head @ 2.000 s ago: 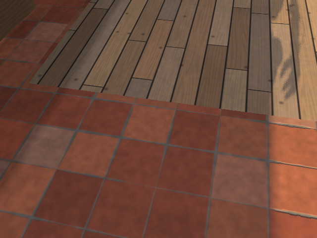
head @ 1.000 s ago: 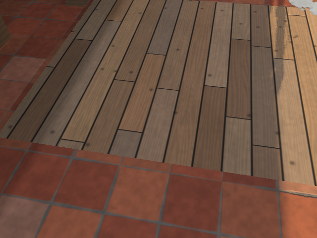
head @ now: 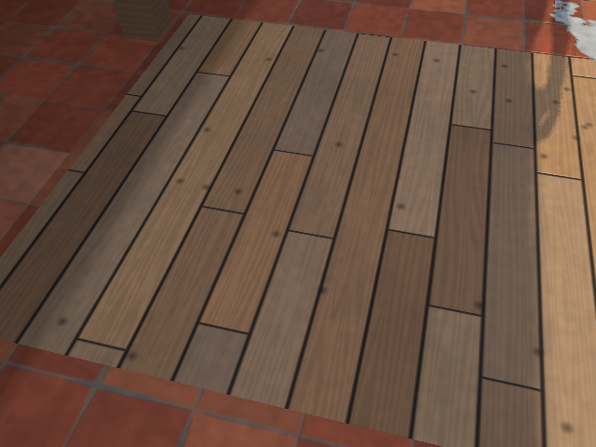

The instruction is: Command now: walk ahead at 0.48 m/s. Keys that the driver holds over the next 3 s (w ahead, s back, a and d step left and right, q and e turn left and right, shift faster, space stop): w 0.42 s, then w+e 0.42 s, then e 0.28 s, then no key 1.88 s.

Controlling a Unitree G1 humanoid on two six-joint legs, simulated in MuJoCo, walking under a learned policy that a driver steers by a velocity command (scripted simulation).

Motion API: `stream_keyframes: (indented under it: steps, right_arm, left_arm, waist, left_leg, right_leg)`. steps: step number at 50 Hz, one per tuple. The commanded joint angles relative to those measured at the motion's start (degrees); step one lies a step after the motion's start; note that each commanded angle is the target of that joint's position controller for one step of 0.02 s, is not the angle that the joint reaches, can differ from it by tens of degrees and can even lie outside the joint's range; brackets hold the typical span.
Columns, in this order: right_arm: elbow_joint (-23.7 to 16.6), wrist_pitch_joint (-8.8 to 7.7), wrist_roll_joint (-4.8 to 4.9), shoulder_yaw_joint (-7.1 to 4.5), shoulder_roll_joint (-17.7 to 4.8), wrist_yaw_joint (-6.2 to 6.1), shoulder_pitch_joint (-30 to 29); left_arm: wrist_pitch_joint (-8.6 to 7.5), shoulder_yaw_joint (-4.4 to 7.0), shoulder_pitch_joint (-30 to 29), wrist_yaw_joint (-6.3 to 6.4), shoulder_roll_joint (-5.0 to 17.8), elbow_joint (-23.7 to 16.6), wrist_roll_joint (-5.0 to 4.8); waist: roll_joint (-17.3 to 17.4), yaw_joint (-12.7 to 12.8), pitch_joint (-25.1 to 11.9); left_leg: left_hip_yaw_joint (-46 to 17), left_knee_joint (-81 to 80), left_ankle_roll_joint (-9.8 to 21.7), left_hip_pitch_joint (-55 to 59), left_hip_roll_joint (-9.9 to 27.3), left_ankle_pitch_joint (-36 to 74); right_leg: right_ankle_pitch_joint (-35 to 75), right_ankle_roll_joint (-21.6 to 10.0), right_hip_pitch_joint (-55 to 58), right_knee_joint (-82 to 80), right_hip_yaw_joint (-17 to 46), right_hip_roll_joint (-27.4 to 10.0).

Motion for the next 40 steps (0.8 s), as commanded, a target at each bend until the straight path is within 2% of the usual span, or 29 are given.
stream_keyframes:
  steps: [1, 5, 9, 11, 12, 13, 14, 15, 16, 17, 18, 19, 21, 23, 25, 26, 28, 31, 35, 37, 38, 40]
  right_arm:
    - [-3.6, -0.03, 0.21, -0.51, -2.4, 0.34, -4.3]
    - [-5.9, -0.34, 0.53, -0.08, -1.4, 0.54, -11.0]
    - [-8.0, -0.95, 0.61, 0.00, -1.8, 0.44, -14.9]
    - [-7.9, -1.41, 0.65, -0.33, -2.5, 0.09, -12.6]
    - [-6.9, -1.62, 0.62, -0.77, -3.3, -0.37, -8.8]
    - [-4.7, -1.98, 0.56, -1.47, -4.5, -0.89, -1.7]
    - [-1.6, -2.52, -0.12, -2.34, -6.2, -1.47, 8.0]
    - [0.0, -2.79, -1.75, -3.72, -11.3, -2.16, 17.7]
    - [0.4, -2.37, -1.79, -4.55, -14.7, -1.48, 18.6]
    - [0.1, -1.86, 0.28, -3.98, -11.8, -1.00, 13.8]
    - [-0.7, -2.05, 0.83, -2.92, -8.6, -0.79, 8.1]
    - [-0.9, -2.48, 0.65, -2.12, -5.8, -0.62, 5.4]
    - [0.7, -3.07, 0.91, -1.03, -2.7, -1.12, 5.8]
    - [2.0, -4.00, 0.97, -1.06, -3.6, -1.50, 8.9]
    - [2.6, -4.52, 0.96, -1.33, -5.3, -1.69, 10.8]
    - [2.8, -4.59, 0.85, -1.29, -5.4, -1.73, 11.7]
    - [3.0, -4.64, 0.77, -1.01, -5.0, -1.77, 13.3]
    - [3.1, -4.82, 0.93, -0.63, -4.9, -2.00, 14.5]
    - [4.3, -4.74, 0.84, -0.60, -5.7, -2.88, 18.5]
    - [4.7, -4.30, 0.67, -0.75, -6.5, -3.39, 19.0]
    - [4.6, -4.09, 0.58, -0.86, -7.1, -3.64, 18.5]
    - [4.3, -3.38, 0.30, -1.31, -8.7, -4.04, 17.3]
  left_arm:
    - [-0.85, 0.96, 3.7, 0.32, 6.8, -1.8, -0.21]
    - [-1.12, 0.70, 7.0, 0.63, 6.5, -0.8, -0.12]
    - [-0.98, 0.78, 8.6, 1.17, 7.3, 0.3, 0.53]
    - [-0.91, 0.94, 6.9, 1.42, 8.2, 0.3, 0.72]
    - [-0.84, 1.12, 6.1, 1.51, 9.0, 0.3, 0.78]
    - [-0.62, 1.27, 5.5, 1.46, 9.7, 0.4, 0.76]
    - [-0.45, 1.19, 4.2, 1.36, 9.7, 0.0, 0.25]
    - [-0.57, 0.28, 4.1, 0.94, 6.8, -2.3, -1.05]
    - [-0.40, -0.02, 10.2, 0.53, 3.4, -2.5, -2.48]
    - [-0.08, 1.38, 4.7, 0.80, 8.5, -2.8, -0.95]
    - [-0.44, 1.36, 0.2, 0.54, 7.9, -4.5, -0.57]
    - [-0.49, 1.27, -1.6, 0.35, 6.9, -4.7, -0.33]
    - [0.98, 1.25, -0.6, -0.35, 5.3, -4.3, 1.14]
    - [2.23, 1.21, -0.4, -1.06, 4.1, -4.2, 1.13]
    - [3.00, 1.32, -4.4, -1.48, 4.3, -5.6, 1.04]
    - [3.21, 1.35, -7.0, -1.62, 4.6, -6.5, 0.93]
    - [3.30, 1.34, -11.9, -1.82, 5.1, -8.2, 0.64]
    - [2.97, 0.74, -17.7, -2.10, 4.3, -10.3, 0.42]
    - [2.76, 0.11, -24.6, -2.42, 3.9, -13.2, 0.61]
    - [2.65, 0.31, -25.4, -2.49, 4.4, -14.0, 0.87]
    - [2.65, 0.55, -24.4, -2.39, 4.8, -14.0, 0.94]
    - [2.67, 1.41, -19.0, -2.00, 6.2, -12.8, 1.13]
  waist:
    - [-3.5, 0.0, 6.0]
    - [-4.9, 1.9, 5.9]
    - [-5.8, 2.6, 6.0]
    - [-6.5, 0.7, 4.7]
    - [-7.2, -1.1, 2.5]
    - [-7.2, -4.0, -1.4]
    - [-6.1, -8.3, -6.4]
    - [0.0, -10.9, -14.1]
    - [10.2, -7.3, -19.5]
    - [1.2, -6.2, -14.0]
    - [0.5, -4.3, -6.0]
    - [-1.0, -2.8, -2.4]
    - [0.6, 0.1, -0.1]
    - [0.8, 0.8, 0.4]
    - [1.2, 0.8, 2.2]
    - [1.3, 0.3, 3.1]
    - [1.4, -0.6, 4.4]
    - [1.6, -1.6, 5.0]
    - [1.6, -3.7, 5.9]
    - [1.8, -3.4, 5.5]
    - [2.3, -2.5, 4.5]
    - [4.1, 0.2, 0.7]
  left_leg:
    - [0.6, -7.0, -1.4, -6.4, 0.6, 5.2]
    - [2.8, -16.1, -1.3, -4.9, -1.6, 8.6]
    - [4.0, -21.8, 0.8, -3.5, -3.3, 5.3]
    - [5.0, -24.5, 2.7, 2.2, -5.3, 1.3]
    - [5.7, -25.4, 3.8, 7.8, -7.2, -0.9]
    - [6.3, -27.5, 5.0, 15.9, -9.1, -1.2]
    - [4.7, -30.4, 6.6, 29.4, -7.5, 2.0]
    - [-10.9, -30.9, 10.5, 46.1, 6.2, -4.3]
    - [-37.6, -36.8, 17.9, 56.3, 20.0, -3.0]
    - [-35.4, -39.1, 15.7, 50.2, 16.5, -6.7]
    - [-26.5, -41.3, 13.7, 41.2, 14.5, -4.5]
    - [-21.0, -43.5, 11.9, 35.0, 11.7, -0.2]
    - [-13.5, -45.8, 9.3, 27.9, 7.6, 4.7]
    - [-9.5, -47.1, 8.9, 26.6, 7.1, 8.9]
    - [-5.9, -49.0, 8.1, 26.3, 6.7, 9.1]
    - [-4.3, -49.7, 7.6, 26.6, 6.4, 9.3]
    - [-1.4, -50.3, 6.6, 27.8, 5.7, 11.2]
    - [3.2, -50.0, 5.2, 29.2, 4.8, 16.3]
    - [6.8, -48.2, 4.8, 36.1, 6.7, 23.0]
    - [8.2, -44.9, 4.5, 40.5, 7.9, 30.7]
    - [9.2, -41.8, 4.3, 42.0, 8.3, 38.8]
    - [11.0, -31.6, 4.1, 44.0, 8.9, 53.9]
  right_leg:
    - [7.8, -5.8, -0.2, -10.0, 12.1, -16.5]
    - [18.0, -5.0, 4.3, -8.0, 9.0, -15.8]
    - [27.9, -5.4, 10.6, -4.2, 8.1, -17.4]
    - [39.8, -4.5, 11.8, 0.3, 6.8, -17.8]
    - [48.5, -3.7, 11.9, 5.0, 6.2, -17.6]
    - [53.3, -3.0, 11.5, 13.1, 5.4, -16.8]
    - [47.5, -1.9, 5.3, 24.3, 3.8, -15.0]
    - [26.4, -0.4, -9.7, 42.3, 1.5, -11.4]
    - [-19.4, 1.2, -27.2, 61.1, 2.0, -0.9]
    - [-15.2, 0.0, -31.5, 63.8, 8.6, -4.5]
    - [-9.9, -0.1, -32.4, 61.1, 8.2, -6.8]
    - [-7.0, 0.0, -30.7, 57.8, 7.8, -8.6]
    - [-5.5, 1.1, -26.2, 53.2, 7.2, -10.4]
    - [-4.8, 1.9, -25.9, 51.5, 6.6, -10.2]
    - [-1.3, 2.4, -29.7, 49.3, 6.6, -10.7]
    - [1.1, 2.6, -31.9, 47.7, 6.6, -11.0]
    - [5.5, 2.9, -35.0, 43.2, 6.5, -10.8]
    - [11.4, 2.9, -34.1, 33.5, 3.9, -9.9]
    - [12.2, 1.3, -33.3, 24.3, -0.5, -8.8]
    - [8.2, -0.3, -32.4, 21.6, -2.0, -7.6]
    - [5.6, -1.3, -30.3, 20.8, -3.1, -6.2]
    - [-0.6, -3.9, -23.6, 20.4, -5.1, -2.4]
Next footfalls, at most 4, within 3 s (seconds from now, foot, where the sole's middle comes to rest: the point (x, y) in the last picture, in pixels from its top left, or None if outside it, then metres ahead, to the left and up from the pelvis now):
0.28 left None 0.34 0.11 -0.78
0.84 right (357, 409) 0.61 -0.07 -0.78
1.46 left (312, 339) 0.79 0.03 -0.78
1.76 right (382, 402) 0.63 -0.13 -0.78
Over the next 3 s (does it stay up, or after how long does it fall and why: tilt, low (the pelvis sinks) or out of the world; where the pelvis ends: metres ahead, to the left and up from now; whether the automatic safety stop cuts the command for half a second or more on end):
stays up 0.68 -0.05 0.00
